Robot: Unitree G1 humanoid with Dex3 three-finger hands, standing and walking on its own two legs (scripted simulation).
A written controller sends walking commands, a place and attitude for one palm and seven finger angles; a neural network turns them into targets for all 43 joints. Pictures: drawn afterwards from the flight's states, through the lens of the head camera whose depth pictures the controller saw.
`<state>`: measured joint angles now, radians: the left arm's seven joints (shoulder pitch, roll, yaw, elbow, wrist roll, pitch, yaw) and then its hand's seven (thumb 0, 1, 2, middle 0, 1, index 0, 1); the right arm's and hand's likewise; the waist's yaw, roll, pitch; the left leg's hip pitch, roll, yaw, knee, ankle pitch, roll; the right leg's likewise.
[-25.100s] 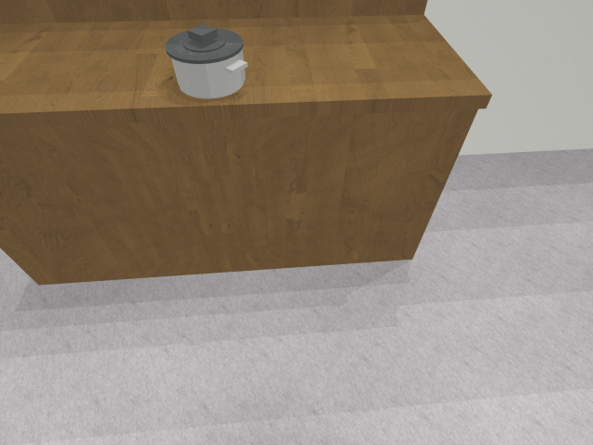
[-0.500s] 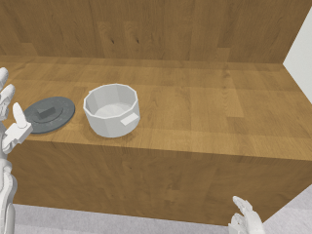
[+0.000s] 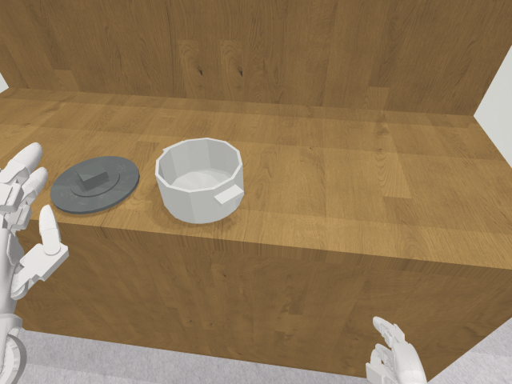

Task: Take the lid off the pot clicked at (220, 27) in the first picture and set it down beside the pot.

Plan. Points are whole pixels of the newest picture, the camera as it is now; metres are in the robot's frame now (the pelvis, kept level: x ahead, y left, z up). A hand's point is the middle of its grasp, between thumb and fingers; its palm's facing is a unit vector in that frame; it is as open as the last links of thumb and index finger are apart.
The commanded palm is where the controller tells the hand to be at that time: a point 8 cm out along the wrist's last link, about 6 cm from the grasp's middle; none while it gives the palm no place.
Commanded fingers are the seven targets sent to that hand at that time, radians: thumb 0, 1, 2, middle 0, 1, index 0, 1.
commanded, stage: step back with the hand held close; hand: left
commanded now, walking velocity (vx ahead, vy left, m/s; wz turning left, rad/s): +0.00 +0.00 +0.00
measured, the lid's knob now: (92, 173) +0.48 +0.44 +0.04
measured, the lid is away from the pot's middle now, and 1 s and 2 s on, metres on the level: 0.25 0.25 0.25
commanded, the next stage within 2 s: stop stepping back and stand still in 1.30 s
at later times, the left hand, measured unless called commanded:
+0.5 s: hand (40, 275) +0.16 +0.26 +0.19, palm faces +0.29 -0.81 -0.50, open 7.4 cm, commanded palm +0.10 +0.31 +0.22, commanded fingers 0.00 0.90 0.90 -0.20 -0.30 -0.20 -0.30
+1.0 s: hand out of the picture +0.09 +0.28 +0.20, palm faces +0.42 -0.80 -0.43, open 7.4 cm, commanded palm +0.02 +0.32 +0.22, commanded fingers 0.00 0.90 0.90 -0.20 -0.30 -0.20 -0.30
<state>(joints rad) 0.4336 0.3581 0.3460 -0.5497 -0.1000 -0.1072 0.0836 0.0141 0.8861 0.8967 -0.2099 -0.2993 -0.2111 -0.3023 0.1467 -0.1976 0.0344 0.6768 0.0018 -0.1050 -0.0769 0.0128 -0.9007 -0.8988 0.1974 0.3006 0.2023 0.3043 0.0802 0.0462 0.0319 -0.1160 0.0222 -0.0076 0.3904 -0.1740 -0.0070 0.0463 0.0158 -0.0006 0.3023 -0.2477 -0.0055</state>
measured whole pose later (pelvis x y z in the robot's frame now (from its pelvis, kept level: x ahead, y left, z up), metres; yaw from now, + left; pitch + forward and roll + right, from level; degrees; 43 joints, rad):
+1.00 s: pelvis -0.10 +0.04 -0.02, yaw +1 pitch +0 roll -5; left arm 0.51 0.44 0.46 -0.68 -0.05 -0.24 0.13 0.01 0.88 0.90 -0.21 -0.30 -0.21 -0.30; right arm 0.24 -0.20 -0.01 0.56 0.01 -0.10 -0.08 0.01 -0.90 -0.90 0.20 0.30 0.20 0.30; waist -0.02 0.04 0.02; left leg -0.47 0.02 -0.03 0.54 -0.09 0.05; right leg -0.31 0.06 0.00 0.65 -0.39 0.00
